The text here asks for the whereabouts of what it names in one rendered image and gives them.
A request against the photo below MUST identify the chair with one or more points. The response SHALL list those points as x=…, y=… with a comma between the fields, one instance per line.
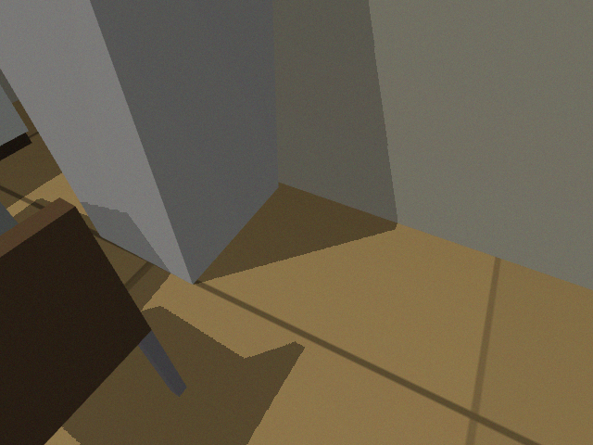
x=66, y=323

